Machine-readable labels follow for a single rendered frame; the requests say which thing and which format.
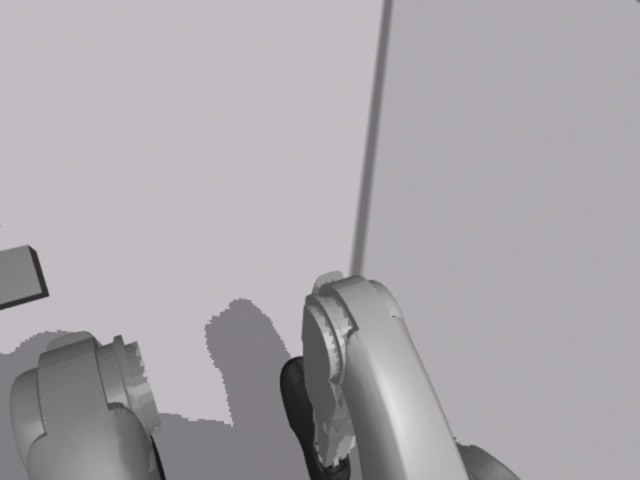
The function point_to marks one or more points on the right robot hand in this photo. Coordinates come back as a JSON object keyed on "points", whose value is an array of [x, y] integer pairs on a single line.
{"points": [[480, 465]]}

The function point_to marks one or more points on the small box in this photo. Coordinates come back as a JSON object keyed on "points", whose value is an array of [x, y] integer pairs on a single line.
{"points": [[21, 277]]}

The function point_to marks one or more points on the left robot foot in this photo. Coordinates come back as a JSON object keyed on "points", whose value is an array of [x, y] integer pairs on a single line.
{"points": [[159, 464]]}

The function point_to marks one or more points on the right robot foot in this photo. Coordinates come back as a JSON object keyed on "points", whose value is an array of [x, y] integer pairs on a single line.
{"points": [[300, 416]]}

